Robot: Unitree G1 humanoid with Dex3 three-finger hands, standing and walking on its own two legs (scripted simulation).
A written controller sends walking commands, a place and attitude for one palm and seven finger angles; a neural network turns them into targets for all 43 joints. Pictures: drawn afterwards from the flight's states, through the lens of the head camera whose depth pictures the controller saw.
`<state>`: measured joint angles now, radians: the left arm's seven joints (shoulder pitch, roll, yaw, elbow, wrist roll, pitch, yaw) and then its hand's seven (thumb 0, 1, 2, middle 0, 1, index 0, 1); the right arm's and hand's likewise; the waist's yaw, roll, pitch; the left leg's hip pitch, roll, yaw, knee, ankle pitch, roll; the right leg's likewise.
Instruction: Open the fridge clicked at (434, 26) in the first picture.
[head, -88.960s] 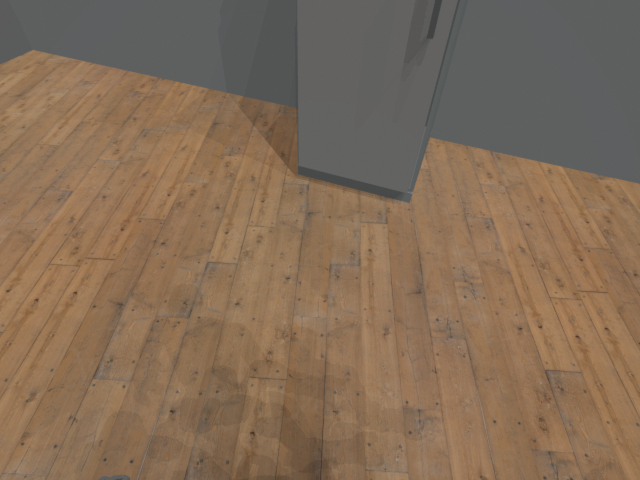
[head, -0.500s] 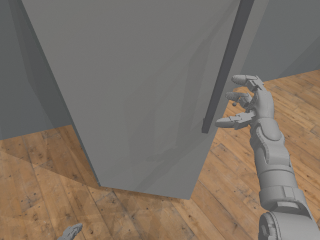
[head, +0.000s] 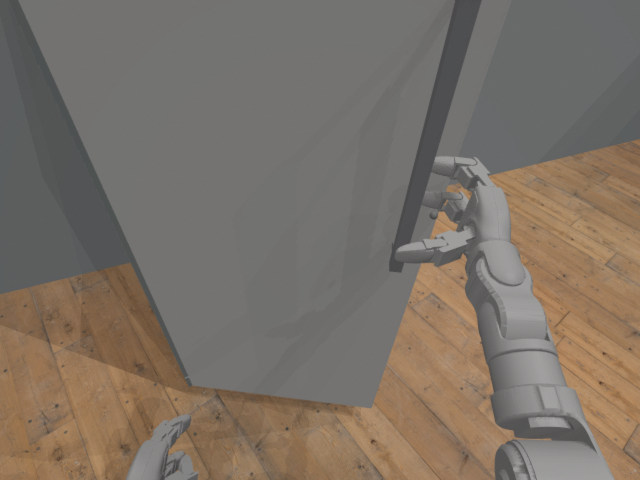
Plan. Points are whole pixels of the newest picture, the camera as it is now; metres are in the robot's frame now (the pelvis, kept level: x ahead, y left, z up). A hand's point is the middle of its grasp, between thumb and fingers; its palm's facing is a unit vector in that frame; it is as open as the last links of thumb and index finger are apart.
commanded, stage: slide the fingers in behind the handle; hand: right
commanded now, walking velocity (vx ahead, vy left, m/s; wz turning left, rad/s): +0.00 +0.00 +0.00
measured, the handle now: (420, 160) +0.46 -0.09 +0.20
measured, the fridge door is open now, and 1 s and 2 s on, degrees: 28 28 29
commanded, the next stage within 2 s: grip the handle and tug to test in 0.96 s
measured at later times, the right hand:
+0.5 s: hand (402, 209) +0.40 -0.07 +0.17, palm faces -0.01 +1.00 +0.01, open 14.0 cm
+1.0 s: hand (414, 209) +0.41 -0.08 +0.16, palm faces +0.01 +1.00 +0.01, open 14.0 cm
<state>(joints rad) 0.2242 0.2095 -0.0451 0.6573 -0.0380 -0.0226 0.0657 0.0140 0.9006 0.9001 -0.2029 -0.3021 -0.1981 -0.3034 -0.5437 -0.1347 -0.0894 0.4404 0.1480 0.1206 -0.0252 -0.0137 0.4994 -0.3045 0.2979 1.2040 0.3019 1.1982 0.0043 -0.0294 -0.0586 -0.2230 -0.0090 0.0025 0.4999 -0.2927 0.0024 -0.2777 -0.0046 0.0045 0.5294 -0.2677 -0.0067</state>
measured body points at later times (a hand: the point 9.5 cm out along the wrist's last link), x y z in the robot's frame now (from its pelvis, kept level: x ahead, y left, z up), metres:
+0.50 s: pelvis +0.00 +0.01 +0.00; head -0.01 +0.02 +0.45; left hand +0.12 +0.24 -0.11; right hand +0.40 -0.12 +0.17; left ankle -0.02 +0.12 -0.74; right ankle +0.01 -0.12 -0.74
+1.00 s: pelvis +0.00 +0.01 +0.00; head -0.01 +0.02 +0.45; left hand +0.13 +0.25 -0.11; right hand +0.40 -0.14 +0.17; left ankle -0.02 +0.12 -0.74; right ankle +0.01 -0.12 -0.74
